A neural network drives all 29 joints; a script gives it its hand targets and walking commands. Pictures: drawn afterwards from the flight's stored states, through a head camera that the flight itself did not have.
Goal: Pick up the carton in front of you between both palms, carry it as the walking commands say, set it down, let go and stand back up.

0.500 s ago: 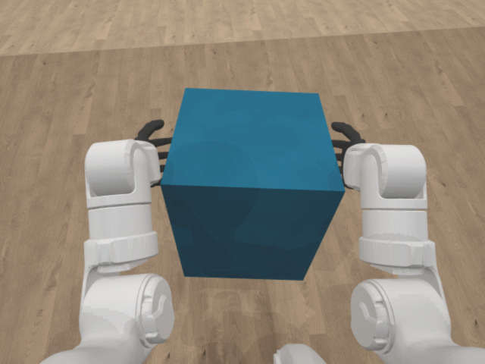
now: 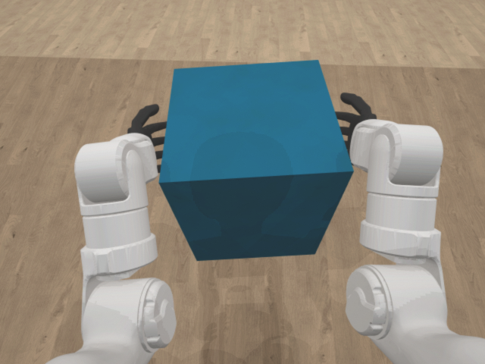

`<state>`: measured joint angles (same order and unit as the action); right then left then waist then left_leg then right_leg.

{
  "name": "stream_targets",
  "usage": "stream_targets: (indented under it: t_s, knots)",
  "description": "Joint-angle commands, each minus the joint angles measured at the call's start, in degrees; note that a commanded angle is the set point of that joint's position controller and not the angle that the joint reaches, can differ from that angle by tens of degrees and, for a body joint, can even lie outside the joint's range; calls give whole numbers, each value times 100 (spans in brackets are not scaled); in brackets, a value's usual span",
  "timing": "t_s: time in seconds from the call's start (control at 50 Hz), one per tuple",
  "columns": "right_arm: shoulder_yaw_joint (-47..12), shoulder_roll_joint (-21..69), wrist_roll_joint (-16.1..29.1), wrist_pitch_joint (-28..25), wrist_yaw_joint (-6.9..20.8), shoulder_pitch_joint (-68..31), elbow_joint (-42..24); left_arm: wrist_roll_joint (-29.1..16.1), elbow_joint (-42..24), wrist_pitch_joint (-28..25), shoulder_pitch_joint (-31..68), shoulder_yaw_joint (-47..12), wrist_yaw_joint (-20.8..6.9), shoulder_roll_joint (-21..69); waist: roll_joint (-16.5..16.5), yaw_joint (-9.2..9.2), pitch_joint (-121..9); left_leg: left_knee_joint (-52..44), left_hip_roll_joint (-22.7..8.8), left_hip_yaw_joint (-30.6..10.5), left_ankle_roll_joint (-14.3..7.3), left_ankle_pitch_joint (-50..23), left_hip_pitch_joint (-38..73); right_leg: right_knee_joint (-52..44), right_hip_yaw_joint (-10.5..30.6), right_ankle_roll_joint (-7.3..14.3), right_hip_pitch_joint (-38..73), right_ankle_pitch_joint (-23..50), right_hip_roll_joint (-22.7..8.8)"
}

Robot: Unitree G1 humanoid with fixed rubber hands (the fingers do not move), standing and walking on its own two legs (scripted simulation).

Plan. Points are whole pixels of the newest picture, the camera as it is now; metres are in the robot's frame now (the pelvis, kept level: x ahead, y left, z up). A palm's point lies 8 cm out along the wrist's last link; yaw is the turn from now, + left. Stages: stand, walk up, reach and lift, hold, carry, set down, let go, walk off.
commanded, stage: carry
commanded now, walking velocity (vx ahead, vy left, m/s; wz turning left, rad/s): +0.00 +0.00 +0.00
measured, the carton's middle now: (251, 170) +0.41 +0.02 +0.10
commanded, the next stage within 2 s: none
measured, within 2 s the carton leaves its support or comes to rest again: neither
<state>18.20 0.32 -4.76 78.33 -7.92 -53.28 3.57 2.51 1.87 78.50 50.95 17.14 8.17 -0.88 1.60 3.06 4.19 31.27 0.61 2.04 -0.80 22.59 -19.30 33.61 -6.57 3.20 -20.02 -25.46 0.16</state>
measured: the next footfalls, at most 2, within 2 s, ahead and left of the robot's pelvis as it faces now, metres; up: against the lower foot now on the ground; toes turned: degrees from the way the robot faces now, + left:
right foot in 0.76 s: +0.45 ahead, -0.05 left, +0.07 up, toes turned -6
left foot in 1.14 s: +0.71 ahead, +0.12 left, +0.11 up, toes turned +7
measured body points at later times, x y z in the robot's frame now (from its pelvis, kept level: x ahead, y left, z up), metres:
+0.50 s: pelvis +0.14 +0.01 +0.00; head +0.10 +0.03 +0.44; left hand +0.50 +0.16 +0.17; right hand +0.50 -0.14 +0.17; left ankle +0.04 +0.10 -0.71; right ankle +0.03 -0.08 -0.73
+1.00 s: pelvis +0.39 -0.01 +0.05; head +0.45 +0.02 +0.50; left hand +0.76 +0.21 +0.18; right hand +0.81 -0.09 +0.20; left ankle +0.41 +0.11 -0.56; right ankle +0.40 -0.05 -0.66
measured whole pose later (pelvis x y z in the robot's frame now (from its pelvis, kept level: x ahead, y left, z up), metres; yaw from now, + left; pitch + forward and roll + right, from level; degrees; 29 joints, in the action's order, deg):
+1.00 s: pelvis +0.39 -0.01 +0.05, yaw +2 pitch +1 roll -1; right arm 21.8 -0.1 -5.9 79.8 -7.3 -52.0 4.7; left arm -1.8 7.3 78.6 51.4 11.1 10.8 -2.8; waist 1.6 9.5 7.0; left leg 79.6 -1.3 -0.4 -3.0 30.8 -41.1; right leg 36.9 -9.9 7.6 -19.3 -29.3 4.3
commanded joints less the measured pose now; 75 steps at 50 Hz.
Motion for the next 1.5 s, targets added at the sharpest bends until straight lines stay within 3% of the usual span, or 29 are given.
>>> stream_targets:
  t_s: [0.0, 0.08, 0.14, 0.28, 0.36, 0.42, 0.46, 0.5, 0.54, 0.56, 0.58, 0.66, 0.74, 0.76, 0.78, 0.8, 0.86, 1.02, 1.08, 1.12, 1.14, 1.16, 1.18, 1.22, 1.24, 1.28, 1.36, 1.44, 1.48]
  knots:
    - [-3269, 5530, 2075, -29, 1188, -3897, 72, -2735, -233, -33, 5084, -3799, -1475, 6245, -809, -269, -4142, 229, -1099, -739, -552, -3749, 2331, -64, 583, -7, 1066, 1622, -569]
    - [-3119, 5785, 2117, -134, 1387, -3612, 914, -2468, 947, -149, 4352, -3395, -1569, 6474, -434, -230, -3844, 299, -814, -537, -339, -3822, 1906, 93, 561, -36, 1577, 2816, -602]
    - [-3028, 6088, 2215, -338, 1514, -3618, 1244, -2315, 1407, -375, 4095, -3068, -1615, 6610, -319, -267, -3548, 74, -772, -556, -392, -2949, 1797, 25, 447, -20, 1610, 2150, -551]
    - [-3357, 6299, 2769, -586, 1400, -4521, 269, -2456, 572, -620, 4545, -3134, -1409, 6388, -401, -283, -2632, -345, -994, -958, -634, -420, 1405, -79, 415, 118, 1395, 229, -480]
    - [-3496, 6105, 2982, -452, 1277, -4779, -177, -2593, 144, -515, 4705, -3261, -1240, 6056, 415, -20, -2805, 637, -470, -99, -347, -783, 571, -692, 1357, 470, 2770, 780, -982]
    - [-3393, 5882, 2923, -290, 1251, -4530, -54, -2588, 67, -355, 4630, -3211, -1168, 5823, 1074, 147, -2627, 1170, -98, 467, -99, 475, -890, -1122, 2402, 935, 3892, 2539, -1741]
    - [-3211, 5742, 2777, -213, 1235, -4317, 227, -2647, 109, -249, 4750, -3264, -1158, 5886, 678, 45, -2459, 376, 157, 638, -82, 993, -937, -501, 1820, 818, 4157, 5358, -1549]
    - [-2941, 5739, 2647, -190, 1242, -3831, 565, -2770, 139, -218, 4919, -3343, -1172, 6138, -190, -956, -3221, -1762, 106, 495, -224, -559, 2308, 2014, 288, 215, 2475, 6926, -989]
    - [-2807, 5661, 2561, -128, 1246, -3660, 802, -2616, 540, -201, 4745, -3199, -1182, 6140, -2292, -832, -3074, -452, -1500, -1484, -554, -5668, 6359, 3974, 10, -23, -2741, -2041, -200]
    - [-2851, 5700, 2579, -117, 1268, -3642, 879, -2439, 729, -193, 4522, -3002, -1157, 5979, -1551, -1113, -2801, -246, -1640, -1893, -1217, -6480, 6669, 4463, 76, -71, -4000, -2380, 147]
    - [-2976, 5785, 2665, -160, 1289, -4018, 647, -2282, 806, -188, 4426, -2881, -1149, 5979, -844, -1215, -2638, -485, -1885, -2176, -1438, -5288, 6192, 4639, 271, -24, -4194, -2436, 36]
    - [-3290, 6206, 3249, -249, 1439, -5362, -57, -1898, 1080, -186, 4197, -2554, -1063, 5732, -629, -846, -1732, -1621, -1429, -1093, -948, -3055, 3925, 4067, -314, 40, -3810, -2198, -230]
    - [-3254, 6383, 3331, -264, 1491, -5347, -136, -1890, 939, -233, 4293, -2555, -1002, 5638, -1035, 804, -3109, 610, -1168, 429, -502, -7571, 358, 1845, -1448, 222, 2738, -12, 1080]
    - [-3251, 6325, 3238, -275, 1478, -5458, -293, -2043, 623, -265, 4534, -2776, -1037, 5792, -693, 1177, -3673, 2378, -980, 273, -379, -5966, -198, 1017, -593, 371, 3951, -464, 925]
    - [-3273, 6391, 3093, -235, 1480, -5501, -503, -2236, 212, -345, 4946, -3030, -1079, 5961, 1341, 1034, -3979, 5033, 340, 94, -84, -1099, -1282, -586, 3229, 1233, 4022, -2075, -760]
    - [-3232, 6131, 2884, -171, 1402, -5352, -418, -2487, 89, -319, 4943, -3258, -1130, 6160, 1553, 472, -4308, 6252, 715, -871, -120, 566, -1532, -1538, 5357, 1628, 3684, -698, -1464]
    - [-2790, 5662, 2281, -137, 1196, -4438, -304, -3238, -801, -321, 5871, -3893, -1304, 6799, -331, 166, -3612, 6300, 20, -777, -263, 475, -2083, -695, 3717, 1315, 2741, 1508, -1462]
    - [-2697, 4808, 1563, -104, 999, -4041, -103, -3541, -881, -226, 5938, -3852, -1360, 6646, -63, 218, -3373, 2851, -476, -46, -145, 388, -2323, -1181, 1934, 1214, 2543, 1919, -1379]
    - [-2770, 4937, 1554, -16, 1034, -3938, 311, -3241, -200, -123, 5476, -3609, -1407, 6518, 333, 218, -3340, 1397, 134, 766, -234, 61, -1161, -889, 1001, 908, 2264, 3548, -1090]
    - [-2795, 5168, 1630, -14, 1081, -3842, 709, -3061, 309, -95, 5196, -3448, -1472, 6523, 431, -340, -3822, 418, 613, 1244, -496, -587, 948, 388, 183, 521, 1764, 5740, -941]
    - [-2795, 5237, 1721, -42, 1113, -3752, 833, -2927, 499, -104, 5149, -3366, -1508, 6509, 322, -791, -4303, 291, 257, 787, -699, -709, 2658, 1332, 75, 248, 864, 5159, -863]
    - [-2790, 5282, 1756, -110, 1137, -3712, 854, -2825, 617, -90, 5116, -3211, -1560, 6569, -922, -1047, -5050, -139, -1378, -2322, -1642, 884, 4102, 3079, 205, -148, -777, 3235, -418]
    - [-2849, 5499, 1828, -152, 1172, -3969, 869, -2668, 756, -71, 5125, -3166, -1596, 6585, -1905, -1121, -4623, -1019, -1990, -4313, -2233, -840, 4388, 4535, 429, -255, -2180, -457, 644]
    - [-3249, 6041, 2365, -168, 1280, -4420, 357, -2345, 1024, -128, 4748, -2840, -1553, 6462, -269, -938, -3802, -324, -1898, -3258, -1908, -2522, 3941, 5407, 1007, -45, -3146, -411, 171]
    - [-3432, 6248, 2662, -211, 1330, -4876, 54, -2184, 972, -144, 4634, -2740, -1501, 6346, -9, -876, -3639, -317, -1782, -2819, -1576, -2476, 3706, 5199, 964, 14, -3273, -363, 40]
    - [-3694, 6592, 3185, -254, 1393, -5576, -448, -1942, 757, -177, 4541, -2567, -1362, 6067, -154, -680, -3605, -594, -1540, -2215, -1166, -1542, 3321, 4447, 917, 72, -3025, -164, -108]
    - [-3761, 6597, 3625, -223, 1409, -6009, -873, -1664, 341, -156, 4616, -2477, -1087, 5501, -574, -698, -3361, -1061, -1587, -1677, -1289, -1169, 2801, 3225, 579, -29, -2873, -249, -276]
    - [-3569, 6441, 3427, -131, 1436, -5466, -303, -1458, 538, -58, 4413, -2540, -1003, 5245, -1016, -630, -3169, -1238, -1414, -537, -937, -1419, 1732, 1095, -177, -18, -1058, 339, -67]
    - [-3481, 6413, 3277, -101, 1470, -5210, 82, -1475, 828, -46, 4308, -2584, -1054, 5336, -866, -170, -3501, -241, -1313, 73, -671, -2914, 1083, 407, -865, 151, 923, 766, 420]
